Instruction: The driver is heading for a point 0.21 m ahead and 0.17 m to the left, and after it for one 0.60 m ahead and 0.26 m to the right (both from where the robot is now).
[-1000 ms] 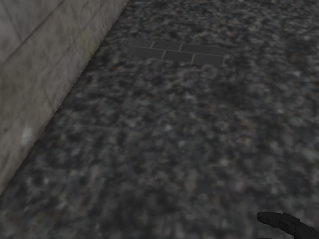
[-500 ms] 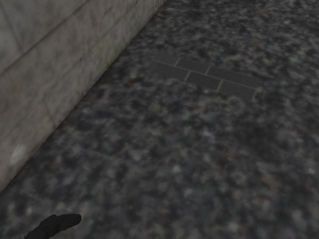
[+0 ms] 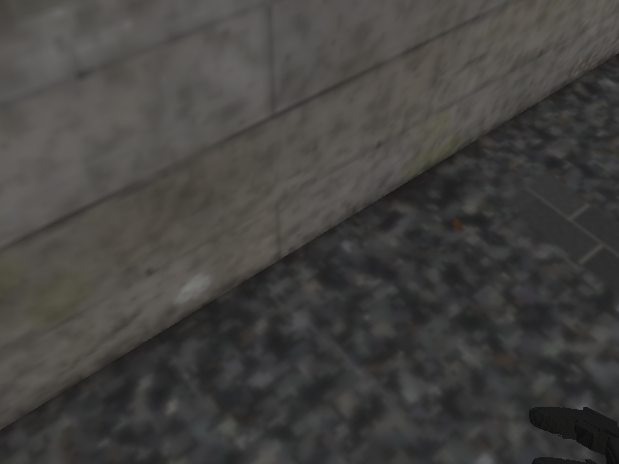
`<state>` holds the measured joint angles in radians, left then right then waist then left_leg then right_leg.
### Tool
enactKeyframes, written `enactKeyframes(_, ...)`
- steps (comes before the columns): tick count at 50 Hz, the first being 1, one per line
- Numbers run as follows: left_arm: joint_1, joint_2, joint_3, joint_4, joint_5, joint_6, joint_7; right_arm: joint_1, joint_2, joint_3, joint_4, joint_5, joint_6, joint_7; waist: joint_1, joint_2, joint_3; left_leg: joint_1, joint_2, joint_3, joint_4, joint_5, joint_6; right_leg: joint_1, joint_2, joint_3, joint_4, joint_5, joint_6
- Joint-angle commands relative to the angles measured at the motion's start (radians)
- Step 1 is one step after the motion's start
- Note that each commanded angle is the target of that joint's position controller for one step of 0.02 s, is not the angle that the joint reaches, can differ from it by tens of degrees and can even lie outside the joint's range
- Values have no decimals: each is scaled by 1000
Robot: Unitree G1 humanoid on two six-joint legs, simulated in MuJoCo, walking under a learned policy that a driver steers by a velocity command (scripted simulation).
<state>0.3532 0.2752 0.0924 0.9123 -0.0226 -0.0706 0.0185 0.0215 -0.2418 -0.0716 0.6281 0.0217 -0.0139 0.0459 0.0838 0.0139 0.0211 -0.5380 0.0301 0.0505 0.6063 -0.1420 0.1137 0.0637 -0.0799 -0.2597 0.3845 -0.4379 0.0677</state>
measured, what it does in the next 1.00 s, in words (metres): walks ahead, turning right: left foot, then right foot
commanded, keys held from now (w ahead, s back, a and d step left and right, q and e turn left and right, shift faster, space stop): w+q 0.04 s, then w+e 0.88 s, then no key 0.08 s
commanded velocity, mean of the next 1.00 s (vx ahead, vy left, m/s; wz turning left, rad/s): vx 0.49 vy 0.00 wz -0.26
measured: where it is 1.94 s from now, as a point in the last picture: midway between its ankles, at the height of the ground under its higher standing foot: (379, 382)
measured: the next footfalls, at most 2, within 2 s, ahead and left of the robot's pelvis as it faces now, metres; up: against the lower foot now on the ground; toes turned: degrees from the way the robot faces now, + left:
left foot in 0.02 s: +0.16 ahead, +0.10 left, +0.00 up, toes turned +3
right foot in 0.54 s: +0.50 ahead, -0.09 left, +0.00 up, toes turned -4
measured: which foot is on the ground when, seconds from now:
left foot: up 0.00-0.00, down 0.02-0.52, up 0.54-0.92, down 0.94-1.00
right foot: down 0.00-0.00, up 0.02-0.52, down 0.54-0.94, up 0.96-1.00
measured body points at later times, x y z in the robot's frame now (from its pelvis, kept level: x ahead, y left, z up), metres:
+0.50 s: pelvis +0.29 +0.00 +0.00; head +0.33 +0.02 +0.45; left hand +0.55 +0.20 -0.08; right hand +0.29 -0.29 -0.11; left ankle +0.12 +0.10 -0.72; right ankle +0.46 -0.10 -0.70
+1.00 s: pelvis +0.56 -0.03 +0.00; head +0.59 -0.02 +0.45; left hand +0.79 +0.18 -0.10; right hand +0.62 -0.34 -0.08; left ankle +0.69 +0.08 -0.72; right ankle +0.46 -0.09 -0.69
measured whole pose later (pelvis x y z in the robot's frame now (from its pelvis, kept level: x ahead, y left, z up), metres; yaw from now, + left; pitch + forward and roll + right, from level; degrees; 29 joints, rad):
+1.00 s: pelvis +0.56 -0.03 +0.00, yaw -21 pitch +2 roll +1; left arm 0.20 0.29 0.06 0.63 0.00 -0.02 0.00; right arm 0.17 -0.29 -0.03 0.72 -0.03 -0.13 -0.05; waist 0.04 -0.06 0.02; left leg -0.46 0.02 -0.04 0.57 -0.14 -0.03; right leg -0.34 0.18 0.19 0.90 -0.50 -0.03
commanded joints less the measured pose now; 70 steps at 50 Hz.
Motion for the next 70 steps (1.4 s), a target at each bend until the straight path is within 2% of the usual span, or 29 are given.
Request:
enactKeyframes(1, -74, 133, 12, -110, 40, -15, 1, 437, -286, -113, 41, -3, 13, -35, -257, 84, -237, 777, 84, -234, -47, 4, 131, -484, -87, 27, 674, 508, -73)
enactKeyframes(2, -27, 24, -30, -177, 49, -53, -14, 389, -371, -106, 16, -3, -8, -34, -140, 288, -369, 989, 297, -812, -234, -217, 335, -850, 100, 210, 962, -198, -37)
enactKeyframes(3, -133, 111, -13, -166, -5, -86, -30, 433, -252, -75, 23, -12, -14, -35, -223, 161, -359, 964, 306, -817, -346, -289, 302, -964, 63, 333, 1041, -133, -51)
enactKeyframes(4, -183, 142, -10, -179, -30, -93, -32, 377, -191, -53, 39, -21, -23, -35, -209, 137, -220, 829, 280, -657, -345, -223, 249, -999, 11, 307, 1010, -43, -80)
enactKeyframes(6, -144, 130, -14, -151, 10, -73, -17, 222, -119, -19, 17, -16, -37, -32, -110, 7, -121, 512, 218, -427, -348, -8, 178, -824, -78, 311, 863, 114, -76)
enactKeyframes(9, -118, 84, -29, -159, 13, -32, -32, 190, -136, -14, 45, -22, -60, -35, -55, 24, -80, 347, 194, -291, -424, 108, 161, -743, -104, 312, 802, 202, -61)
enactKeyframes(14, -281, 66, -39, -220, 18, -30, -44, 272, -154, -5, 98, -49, -74, -61, -114, 15, -19, 333, 129, -67, -456, 252, 83, -779, -27, 310, 469, 546, -54)
enactKeyframes(21, -469, 42, -59, -310, 7, -52, -101, 378, -181, -2, 171, -34, -61, -77, -171, 37, 46, 572, 191, -8, -428, 262, 11, -807, 50, 269, 141, 600, -109)
enactKeyframes(24, -434, 76, -46, -344, 27, -51, -113, 359, -224, -10, 184, -46, -55, -103, -109, 80, -18, 625, 206, 24, -251, 684, -40, -691, 113, 212, 122, 459, -155)
enactKeyframes(26, -198, 141, -13, -292, 26, -48, -108, 330, -239, -14, 160, -51, -35, -118, 7, 109, -156, 593, 187, 59, 82, 960, -67, -430, 182, 180, 104, 384, -215)
enactKeyframes(27, -24, 198, 12, -253, 30, -43, -94, 324, -234, -8, 130, -58, -38, -125, 84, 33, -266, 343, 161, 59, 357, 744, -93, -76, 86, 334, 112, 495, -266)
enactKeyframes(28, 0, 305, 37, -256, 19, -36, -80, 478, -75, 51, 96, -96, -68, -85, -27, -266, -410, -209, -18, 18, 736, -223, -159, 439, -177, 817, 166, 440, -478)
enactKeyframes(29, 62, 231, 22, -278, 26, -21, -46, 429, -164, 42, 115, -70, -118, -59, 61, -176, -521, -338, -70, -149, 930, -355, -147, 491, -233, 1079, 6, 285, -517)
enactKeyframes(30, -4, 195, 15, -294, 33, -15, -23, 319, -225, 23, 88, -32, -143, -48, 68, -112, -396, -412, 2, -198, 911, -229, -119, 401, -194, 946, -32, 281, -442)
enactKeyframes(32, -156, 168, 1, -337, 31, -4, -22, 247, -216, 26, 73, -67, -138, -58, -36, 69, -220, -295, 66, -173, 768, -129, -138, 29, -134, 774, -73, 489, -386)
enactKeyframes(35, -224, 135, -14, -345, 25, 7, -40, 293, -189, 22, 39, -73, -83, -95, -135, -7, -106, -128, 94, -142, 618, -145, -175, -304, -46, 633, -132, 623, -390)
enactKeyframes(41, -200, 146, -6, -344, 28, 43, -32, 176, -124, 45, 15, -52, -84, -84, -65, -102, -92, 102, 9, -65, 122, 99, -195, -489, 88, 509, -49, 516, -306)
enactKeyframes(43, -172, 152, 1, -334, 17, 46, -31, 139, -169, 28, 6, -23, -89, -79, -43, -126, -93, 123, -4, -98, 1, 108, -197, -421, 79, 582, -12, 354, -299)
enactKeyframes(46, -158, 106, -5, -341, 17, 41, -23, 214, -232, -10, 47, -25, -117, -86, -87, -134, -110, 256, 1, -121, -171, 81, -158, -333, 79, 656, 141, 281, -233)
enactKeyframes(48, -192, 5, -38, -373, 31, 26, -11, 357, -307, -32, 54, -76, -132, -105, -155, 36, -237, 586, 272, -327, -161, 372, -24, -507, 178, 508, 558, 133, -118)
enactKeyframes(49, -87, 27, -33, -408, 15, 17, -9, 472, -367, -57, 141, -78, -124, -108, -94, 350, -258, 704, 455, -713, -225, 288, 183, -758, 243, 448, 747, -173, -55)
enactKeyframes(51, -168, 145, -8, -405, 25, 29, -8, 380, -248, -33, 91, -19, -118, -113, -136, 207, -204, 661, 403, -631, -251, 136, 144, -832, 158, 509, 943, -127, -19)
enactKeyframes(53, -250, 112, -16, -433, 57, 60, -8, 275, -227, -22, 76, -13, -110, -119, -107, 69, -102, 530, 345, -454, -240, 355, 96, -822, 113, 498, 900, -43, -11)
enactKeyframes(57, -200, -4, -51, -413, 38, 100, -25, 180, -216, -8, 90, -47, -93, -114, -43, 82, -101, 261, 219, -155, -285, 519, 17, -442, 90, 366, 469, 127, -2)
enactKeyframes(62, -161, 28, -39, -356, 58, 128, -39, 194, -170, 13, 101, -39, -87, -78, -30, 158, -79, 165, 132, -71, -264, -70, -106, -148, 112, 305, 86, 296, -54)
enactKeyframes(64, -195, 133, -26, -381, 72, 125, -30, 332, -148, 26, 124, -71, -80, -78, -106, -32, -68, 146, 29, 6, -116, -190, -217, -132, -32, 469, 43, 620, -106)
enactKeyframes(65, -246, 138, -24, -363, 70, 130, -31, 367, -134, 36, 121, -55, -79, -90, -128, -201, -96, 266, 40, -6, -135, -145, -222, -268, -14, 497, -8, 318, -146)
enactKeyframes(67, -280, 79, -40, -354, 65, 131, -36, 306, -187, 27, 132, -53, -75, -100, -91, -152, -15, 273, 43, 14, -90, -89, -235, -334, 44, 500, -38, 139, -127)
enactKeyframes(70, -245, 78, -45, -314, 60, 123, -30, 337, -178, 36, 147, -56, -71, -99, -90, -156, -46, 289, 68, 1, -99, -47, -238, -281, 64, 481, 12, 356, -121)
